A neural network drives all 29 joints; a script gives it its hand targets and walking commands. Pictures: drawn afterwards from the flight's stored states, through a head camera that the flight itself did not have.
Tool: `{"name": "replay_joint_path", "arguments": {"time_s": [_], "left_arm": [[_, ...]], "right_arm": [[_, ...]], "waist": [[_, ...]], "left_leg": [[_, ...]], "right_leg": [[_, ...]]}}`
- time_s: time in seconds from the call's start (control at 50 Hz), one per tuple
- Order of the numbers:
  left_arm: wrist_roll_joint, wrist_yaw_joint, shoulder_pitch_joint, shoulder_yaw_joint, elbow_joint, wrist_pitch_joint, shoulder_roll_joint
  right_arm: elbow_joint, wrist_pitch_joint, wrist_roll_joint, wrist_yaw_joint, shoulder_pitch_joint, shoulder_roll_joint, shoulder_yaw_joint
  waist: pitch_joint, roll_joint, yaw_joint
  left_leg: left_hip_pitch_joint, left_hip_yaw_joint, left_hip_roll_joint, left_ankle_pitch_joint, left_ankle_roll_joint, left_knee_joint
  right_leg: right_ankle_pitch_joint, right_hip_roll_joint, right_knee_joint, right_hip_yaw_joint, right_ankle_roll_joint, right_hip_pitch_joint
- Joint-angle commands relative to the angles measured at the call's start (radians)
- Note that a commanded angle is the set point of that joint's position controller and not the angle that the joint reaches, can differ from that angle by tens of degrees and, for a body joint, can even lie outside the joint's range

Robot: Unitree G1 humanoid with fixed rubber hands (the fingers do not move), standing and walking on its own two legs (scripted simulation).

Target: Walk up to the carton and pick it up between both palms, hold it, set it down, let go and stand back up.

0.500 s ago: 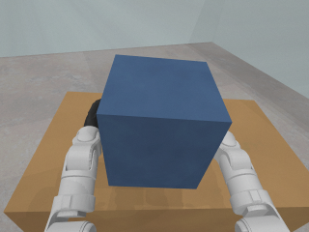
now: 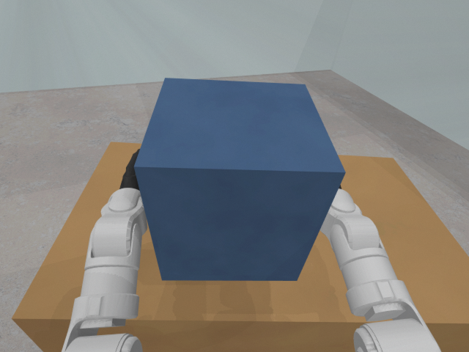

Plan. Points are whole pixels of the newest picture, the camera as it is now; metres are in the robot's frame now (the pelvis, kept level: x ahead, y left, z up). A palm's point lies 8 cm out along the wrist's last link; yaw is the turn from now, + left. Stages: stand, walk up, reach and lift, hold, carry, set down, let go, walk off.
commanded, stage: reach and lift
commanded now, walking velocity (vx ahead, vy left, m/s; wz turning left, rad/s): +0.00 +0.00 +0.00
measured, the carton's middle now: (233, 182) +0.37 -0.01 +0.16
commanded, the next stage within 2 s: hold in 0.30 s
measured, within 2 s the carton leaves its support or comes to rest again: neither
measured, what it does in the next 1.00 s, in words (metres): stands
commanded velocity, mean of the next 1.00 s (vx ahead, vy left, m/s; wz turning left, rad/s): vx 0.00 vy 0.00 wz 0.00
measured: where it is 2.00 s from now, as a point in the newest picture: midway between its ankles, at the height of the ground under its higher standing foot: outside the picture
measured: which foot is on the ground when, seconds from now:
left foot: down 0.00-1.00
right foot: down 0.00-1.00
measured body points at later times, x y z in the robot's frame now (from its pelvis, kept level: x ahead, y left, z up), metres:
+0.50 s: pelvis -0.01 +0.00 +0.00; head -0.05 +0.02 +0.45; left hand +0.37 +0.16 +0.16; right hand +0.37 -0.18 +0.17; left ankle +0.00 +0.11 -0.75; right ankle +0.00 -0.12 -0.75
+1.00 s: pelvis +0.00 +0.00 +0.00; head -0.05 +0.02 +0.45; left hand +0.37 +0.16 +0.16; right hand +0.37 -0.17 +0.17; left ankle +0.00 +0.11 -0.75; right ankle +0.00 -0.12 -0.75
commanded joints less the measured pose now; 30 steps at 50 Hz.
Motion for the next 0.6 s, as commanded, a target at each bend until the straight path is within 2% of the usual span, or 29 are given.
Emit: {"name": "replay_joint_path", "arguments": {"time_s": [0.0, 0.02, 0.04, 0.14, 0.28, 0.34, 0.4, 0.44, 0.5, 0.52, 0.58], "left_arm": [[-0.138, -0.128, -0.889, -0.610, -0.264, -0.090, -0.656], [-0.146, -0.124, -0.887, -0.624, -0.288, -0.089, -0.667], [-0.135, -0.127, -0.883, -0.604, -0.248, -0.082, -0.656], [-0.135, -0.120, -0.899, -0.590, -0.266, -0.070, -0.650], [-0.121, -0.117, -0.926, -0.557, -0.222, -0.057, -0.648], [-0.127, -0.114, -0.936, -0.559, -0.226, -0.058, -0.652], [-0.122, -0.116, -0.953, -0.548, -0.199, -0.056, -0.646], [-0.117, -0.119, -0.963, -0.537, -0.187, -0.054, -0.644], [-0.130, -0.114, -0.987, -0.551, -0.211, -0.061, -0.657], [-0.125, -0.115, -0.984, -0.538, -0.181, -0.061, -0.649], [-0.128, -0.115, -0.972, -0.542, -0.194, -0.062, -0.651]], "right_arm": [[-0.480, -0.069, 0.118, 0.118, -0.959, 0.738, 0.440], [-0.503, -0.070, 0.127, 0.120, -0.968, 0.736, 0.452], [-0.469, -0.059, 0.118, 0.118, -0.962, 0.733, 0.441], [-0.470, -0.049, 0.134, 0.123, -0.987, 0.724, 0.432], [-0.418, -0.039, 0.131, 0.133, -1.013, 0.723, 0.410], [-0.446, -0.046, 0.134, 0.134, -1.043, 0.722, 0.412], [-0.400, -0.036, 0.127, 0.133, -1.032, 0.723, 0.394], [-0.372, -0.031, 0.121, 0.136, -1.041, 0.724, 0.384], [-0.404, -0.044, 0.131, 0.139, -1.075, 0.738, 0.392], [-0.384, -0.039, 0.126, 0.136, -1.066, 0.736, 0.384], [-0.417, -0.041, 0.134, 0.129, -1.074, 0.737, 0.391]], "waist": [[-0.505, 0.077, -0.016], [-0.533, 0.077, -0.017], [-0.488, 0.070, -0.022], [-0.500, 0.071, -0.003], [-0.467, 0.068, 0.007], [-0.497, 0.066, 0.015], [-0.449, 0.070, 0.003], [-0.445, 0.069, 0.010], [-0.497, 0.066, 0.019], [-0.475, 0.058, 0.012], [-0.500, 0.054, 0.013]], "left_leg": [[0.192, 0.008, -0.026, 0.392, -0.048, -0.017], [0.210, 0.008, -0.025, 0.419, -0.052, -0.006], [0.200, 0.007, -0.025, 0.398, -0.049, -0.011], [0.207, 0.011, -0.022, 0.406, -0.048, -0.013], [0.197, 0.018, -0.020, 0.364, -0.044, -0.028], [0.204, 0.018, -0.021, 0.382, -0.045, -0.024], [0.190, 0.019, -0.020, 0.341, -0.042, -0.032], [0.173, 0.020, -0.020, 0.298, -0.036, -0.043], [0.179, 0.021, -0.021, 0.330, -0.037, -0.036], [0.172, 0.017, -0.022, 0.317, -0.033, -0.040], [0.171, 0.018, -0.026, 0.336, -0.033, -0.032]], "right_leg": [[0.353, 0.039, 0.012, 0.002, 0.046, 0.148], [0.367, 0.042, 0.016, -0.002, 0.044, 0.148], [0.339, 0.042, 0.008, -0.001, 0.044, 0.131], [0.325, 0.048, 0.008, 0.002, 0.040, 0.130], [0.269, 0.049, -0.004, 0.004, 0.039, 0.114], [0.286, 0.052, -0.002, 0.001, 0.038, 0.129], [0.251, 0.045, -0.008, 0.006, 0.037, 0.110], [0.213, 0.043, -0.009, 0.008, 0.035, 0.110], [0.244, 0.046, 0.000, 0.001, 0.037, 0.126], [0.243, 0.042, -0.006, 0.010, 0.039, 0.124], [0.284, 0.046, 0.003, 0.011, 0.044, 0.146]]}}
